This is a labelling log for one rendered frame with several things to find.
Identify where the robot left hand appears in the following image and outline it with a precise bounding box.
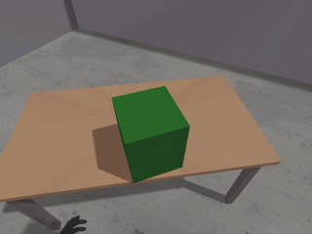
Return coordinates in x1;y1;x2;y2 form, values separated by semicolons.
59;215;87;234

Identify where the table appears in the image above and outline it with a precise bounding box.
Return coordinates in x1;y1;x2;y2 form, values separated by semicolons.
0;75;282;231

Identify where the carton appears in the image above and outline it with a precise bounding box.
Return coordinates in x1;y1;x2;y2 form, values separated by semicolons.
112;86;190;183

